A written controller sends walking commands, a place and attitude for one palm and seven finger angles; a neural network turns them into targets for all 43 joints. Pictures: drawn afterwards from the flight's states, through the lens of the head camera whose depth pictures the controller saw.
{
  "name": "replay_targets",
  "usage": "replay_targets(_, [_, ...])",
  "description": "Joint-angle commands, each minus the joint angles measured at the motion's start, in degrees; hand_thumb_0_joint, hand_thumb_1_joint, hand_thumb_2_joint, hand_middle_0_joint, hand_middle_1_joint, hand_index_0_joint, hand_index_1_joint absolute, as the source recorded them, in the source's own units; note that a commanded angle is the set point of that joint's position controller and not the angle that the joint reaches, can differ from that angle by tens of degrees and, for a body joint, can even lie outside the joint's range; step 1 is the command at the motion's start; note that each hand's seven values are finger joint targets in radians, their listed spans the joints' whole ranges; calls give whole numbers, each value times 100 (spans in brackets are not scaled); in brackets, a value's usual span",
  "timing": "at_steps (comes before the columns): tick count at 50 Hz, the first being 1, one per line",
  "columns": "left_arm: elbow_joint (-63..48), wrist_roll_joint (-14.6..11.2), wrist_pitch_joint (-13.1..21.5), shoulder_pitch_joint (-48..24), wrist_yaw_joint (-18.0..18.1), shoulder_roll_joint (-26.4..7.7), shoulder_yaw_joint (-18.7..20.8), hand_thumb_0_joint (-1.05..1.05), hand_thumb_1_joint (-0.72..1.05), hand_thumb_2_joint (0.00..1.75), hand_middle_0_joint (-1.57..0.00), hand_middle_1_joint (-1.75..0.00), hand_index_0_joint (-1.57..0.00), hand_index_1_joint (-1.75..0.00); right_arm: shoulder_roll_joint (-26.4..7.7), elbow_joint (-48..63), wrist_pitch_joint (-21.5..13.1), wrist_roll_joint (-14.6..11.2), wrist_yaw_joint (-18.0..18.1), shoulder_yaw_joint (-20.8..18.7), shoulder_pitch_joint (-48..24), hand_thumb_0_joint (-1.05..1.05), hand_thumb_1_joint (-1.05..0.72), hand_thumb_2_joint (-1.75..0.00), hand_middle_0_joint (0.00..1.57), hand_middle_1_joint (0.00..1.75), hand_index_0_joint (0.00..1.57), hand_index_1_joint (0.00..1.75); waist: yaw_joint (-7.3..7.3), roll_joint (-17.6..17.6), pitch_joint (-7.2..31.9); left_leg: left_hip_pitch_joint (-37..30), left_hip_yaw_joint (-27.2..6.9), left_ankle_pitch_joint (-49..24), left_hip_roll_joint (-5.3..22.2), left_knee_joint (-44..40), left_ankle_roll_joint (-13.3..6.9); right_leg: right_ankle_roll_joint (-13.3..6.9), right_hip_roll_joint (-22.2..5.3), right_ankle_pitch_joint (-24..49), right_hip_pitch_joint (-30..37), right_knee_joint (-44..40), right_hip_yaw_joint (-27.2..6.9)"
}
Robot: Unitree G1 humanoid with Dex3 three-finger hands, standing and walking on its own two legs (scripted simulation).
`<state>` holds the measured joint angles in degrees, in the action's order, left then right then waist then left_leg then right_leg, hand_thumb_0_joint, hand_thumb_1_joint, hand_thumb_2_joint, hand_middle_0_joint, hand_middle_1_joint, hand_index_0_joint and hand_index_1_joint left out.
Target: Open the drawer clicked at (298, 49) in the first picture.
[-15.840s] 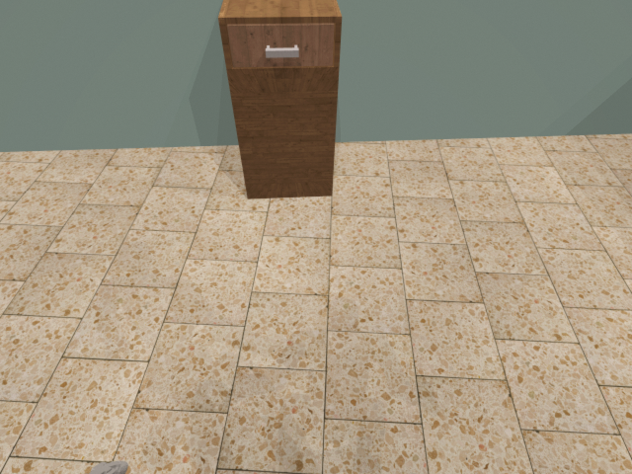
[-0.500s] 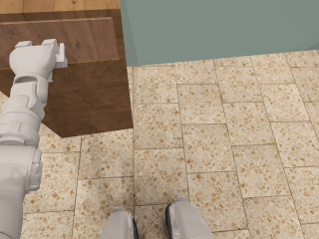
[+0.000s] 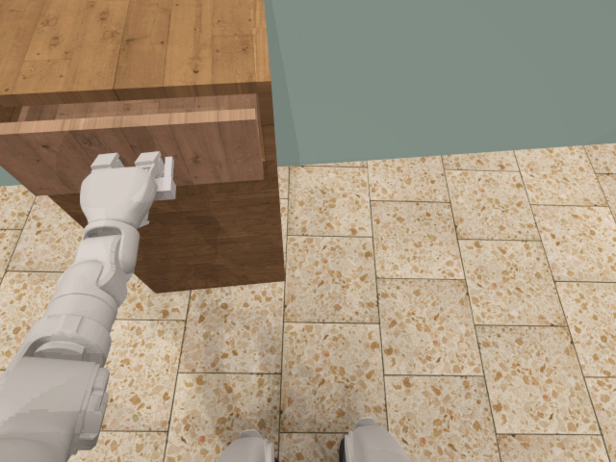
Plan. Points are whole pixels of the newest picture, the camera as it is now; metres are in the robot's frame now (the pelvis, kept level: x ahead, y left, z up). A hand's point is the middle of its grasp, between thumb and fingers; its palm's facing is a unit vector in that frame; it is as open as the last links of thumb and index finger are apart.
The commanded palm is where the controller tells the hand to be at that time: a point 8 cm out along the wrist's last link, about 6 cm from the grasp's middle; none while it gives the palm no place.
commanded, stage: pull the drawer open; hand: left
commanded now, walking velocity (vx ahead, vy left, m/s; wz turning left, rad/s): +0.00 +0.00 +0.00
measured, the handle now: (133, 178) +0.50 +0.24 +0.00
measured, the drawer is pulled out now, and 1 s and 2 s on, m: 0.04 0.18 0.30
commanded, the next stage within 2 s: open the thumb to release the handle in 2.00 s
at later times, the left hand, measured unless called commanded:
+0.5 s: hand (137, 225) +0.44 +0.23 -0.03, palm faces -0.08 -0.05 -1.00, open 5.4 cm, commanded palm +0.39 +0.23 +0.03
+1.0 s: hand (128, 309) +0.32 +0.22 -0.03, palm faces -0.04 -0.06 -1.00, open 5.5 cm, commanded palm +0.28 +0.23 +0.03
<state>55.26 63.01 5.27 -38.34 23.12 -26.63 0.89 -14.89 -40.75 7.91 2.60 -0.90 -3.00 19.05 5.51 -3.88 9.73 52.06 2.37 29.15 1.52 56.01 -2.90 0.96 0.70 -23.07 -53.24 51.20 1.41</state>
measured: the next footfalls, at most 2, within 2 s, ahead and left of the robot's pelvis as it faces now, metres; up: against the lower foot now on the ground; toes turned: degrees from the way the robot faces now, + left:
none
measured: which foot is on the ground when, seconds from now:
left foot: down 0.00-1.00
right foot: down 0.00-1.00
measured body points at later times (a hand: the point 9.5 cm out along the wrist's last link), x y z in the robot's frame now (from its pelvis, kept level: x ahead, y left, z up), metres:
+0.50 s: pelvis -0.01 -0.01 +0.00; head +0.12 -0.01 +0.43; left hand +0.43 +0.23 +0.03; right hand +0.01 -0.28 -0.14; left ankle -0.04 +0.08 -0.68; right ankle +0.00 -0.14 -0.68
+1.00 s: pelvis +0.00 -0.01 +0.02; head +0.07 -0.02 +0.46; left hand +0.31 +0.22 +0.03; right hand +0.15 -0.26 -0.11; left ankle -0.04 +0.08 -0.68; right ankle +0.00 -0.14 -0.68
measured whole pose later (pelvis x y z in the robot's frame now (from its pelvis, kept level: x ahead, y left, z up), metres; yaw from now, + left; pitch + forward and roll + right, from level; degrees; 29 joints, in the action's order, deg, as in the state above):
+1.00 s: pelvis +0.00 -0.01 +0.02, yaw +1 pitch +17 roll -1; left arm 31.4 63.6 0.8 -8.7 28.1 -18.5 -4.0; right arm -14.1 -35.7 7.6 1.2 0.4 -3.2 9.7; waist 0.2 -2.9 8.8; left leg 40.5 2.9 27.5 0.7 50.9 -2.3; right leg 0.4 0.1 -22.7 -42.8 48.4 0.8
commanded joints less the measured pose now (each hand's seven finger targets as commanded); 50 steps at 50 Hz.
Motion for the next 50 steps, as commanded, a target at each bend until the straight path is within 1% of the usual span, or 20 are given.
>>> replay_targets(1, [-626, 38, -49, -2448, 371, -1401, 310, 0, 90, 90, -40, -135, -40, -135, -988, 66, -39, 49, 134, -345, 898, 0, -90, -90, 20, 30, 20, 30, 217, -84, 2247, -1750, -392, -3628, -72, -363, 107, -286, 207, 2289, 1040, -178, 183])
replay_targets(2, [-496, 37, -97, -2345, 401, -1418, 343, 0, 90, 90, -40, -135, -40, -135, -995, 77, -39, 56, 142, -342, 861, 0, -90, -90, 20, 30, 20, 30, 197, -28, 2282, -1727, -362, -3577, -96, -353, 101, -290, 209, 2311, 1080, -178, 168])
replay_targets(4, [-665, 48, -78, -2545, 425, -1282, 244, 0, 90, 90, -40, -135, -40, -135, -954, 105, -53, 62, 139, -359, 854, 0, -90, -90, 20, 30, 20, 30, 182, -396, 2594, -2058, -418, -3926, -80, -311, 153, -294, 197, 2364, 974, -112, 177])
replay_targets(6, [-502, 21, -114, -2494, 414, -1248, 238, 0, 90, 90, -40, -135, -40, -135, -936, 133, -61, 52, 138, -351, 824, 0, -90, -90, 20, 30, 20, 30, 186, -158, 2529, -1919, -390, -3787, -104, -287, 140, -286, 209, 2362, 1062, -118, 174])
replay_targets(10, [-392, 1, -114, -2567, 339, -1126, 110, 0, 90, 90, -40, -135, -40, -135, -911, 178, -93, 34, 155, -334, 801, 0, -90, -90, 20, 30, 20, 30, 236, -87, 2594, -1829, -396, -3577, -131, -275, 112, -279, 206, 2348, 1118, -108, 164])
replay_targets(11, [-432, 6, -99, -2614, 325, -1319, 234, 0, 90, 90, -40, -135, -40, -135, -934, 178, -99, 36, 171, -326, 780, 0, -90, -90, 20, 30, 20, 30, 206, -106, 2648, -1784, -378, -3515, -139, -267, 107, -275, 197, 2356, 1156, -105, 136])
replay_targets(14, [-421, -5, -51, -2693, 275, -1270, 164, 0, 90, 90, -40, -135, -40, -135, -910, 210, -123, 31, 178, -316, 798, 0, -90, -90, 20, 30, 20, 30, 234, -91, 2748, -1675, -358, -3299, -176, -249, 79, -273, 198, 2345, 1250, -93, 109])
replay_targets(15, [-365, -5, -43, -2634, 270, -1451, 292, 0, 90, 90, -40, -135, -40, -135, -937, 190, -125, 31, 186, -298, 785, 0, -90, -90, 20, 30, 20, 30, 192, -85, 2678, -1568, -348, -3222, -182, -245, 75, -276, 194, 2314, 1243, -85, 102])
replay_targets(18, [-505, -91, 37, -1911, 198, -1267, 318, 0, 90, 90, -40, -135, -40, -135, -894, 302, -122, 30, 158, -313, 712, 0, -90, -90, 20, 30, 20, 30, -24, -140, 2879, -1668, -303, -3354, -191, -305, 75, -295, 204, 2450, 1497, -97, 86])
replay_targets(20, [-774, -136, 112, -1472, 175, -1297, 394, 0, 90, 90, -40, -135, -40, -135, -878, 364, -111, -2, 151, -322, 689, 0, -90, -90, 20, 30, 20, 30, -144, 19, 2903, -1620, -257, -3360, -180, -387, 58, -287, 190, 2588, 1785, -148, 71])
replay_targets(25, [-1252, -166, 157, -427, 249, -1205, 494, 0, 90, 90, -40, -135, -40, -135, -874, 456, -53, -46, 120, -338, 486, 0, -90, -90, 20, 30, 20, 30, -335, 207, 2539, -1498, -170, -3208, -159, -618, 36, -309, 175, 2646, 2057, -284, 44])
replay_targets(29, [-1857, -119, 50, 200, 455, -942, 425, 0, 90, 90, -40, -135, -40, -135, -866, 526, -11, -66, 82, -379, 305, 0, -90, -90, 20, 30, 20, 30, -418, 48, 2470, -1840, -191, -3456, -113, -759, 80, -339, 175, 2541, 2013, -356, 94])
replay_targets(31, [-1920, -122, -56, 399, 540, -806, 382, 0, 90, 90, -40, -135, -40, -135, -864, 514, -14, -77, 93, -394, 218, 0, -90, -90, 20, 30, 20, 30, -360, 264, 2202, -1826, -179, -3298, -96, -816, 83, -329, 185, 2445, 1966, -430, 112])
replay_targets(32, [-2114, -129, -85, 502, 584, -793, 384, 0, 90, 90, -40, -135, -40, -135, -860, 554, -14, -80, 92, -388, 169, 0, -90, -90, 20, 30, 20, 30, -412, 179, 2212, -1848, -160, -3248, -119, -862, 89, -340, 180, 2424, 2043, -450, 104])
replay_targets(36, [-2349, -123, -279, 769, 686, -518, 205, 0, 90, 90, -40, -135, -40, -135, -822, 601, -42, -109, 119, -381, -38, 0, -90, -90, 20, 30, 20, 30, -360, 192, 1916, -2009, -196, -3118, -108, -957, 109, -346, 181, 2214, 1933, -529, 147])
replay_targets(39, [-2640, -138, -391, 1173, 724, -545, 288, 0, 90, 90, -40, -135, -40, -135, -795, 690, -61, -111, 147, -356, -203, 0, -90, -90, 20, 30, 20, 30, -486, 123, 1990, -2193, -218, -3324, -110, -995, 130, -359, 168, 2268, 2044, -518, 139])
replay_targets(40, [-2668, -135, -436, 1269, 723, -344, 129, 0, 90, 90, -40, -135, -40, -135, -760, 727, -66, -123, 156, -353, -264, 0, -90, -90, 20, 30, 20, 30, -440, 161, 1930, -2247, -215, -3285, -113, -1008, 134, -354, 180, 2242, 2020, -553, 153])
replay_targets(43, [-3079, -176, -483, 1652, 731, -324, 185, 0, 90, 90, -40, -135, -40, -135, -737, 868, -118, -124, 185, -331, -453, 0, -90, -90, 20, 30, 20, 30, -526, 175, 1917, -2325, -221, -3425, -115, -1038, 135, -362, 163, 2350, 2173, -573, 143])
replay_targets(47, [-3277, -88, -570, 1986, 739, -256, 136, 0, 90, 90, -40, -135, -40, -135, -687, 998, -160, -141, 222, -271, -694, 0, -90, -90, 20, 30, 20, 30, -551, 336, 1551, -2178, -189, -2946, -160, -1117, 146, -365, 159, 2118, 2162, -627, 162])
replay_targets(50, [-3547, -52, -626, 2375, 765, -223, 144, 0, 90, 90, -40, -135, -40, -135, -645, 1108, -180, -124, 232, -238, -832, 0, -90, -90, 20, 30, 20, 30, -627, 144, 1580, -2279, -176, -2923, -188, -1123, 164, -384, 153, 2059, 2192, -615, 165])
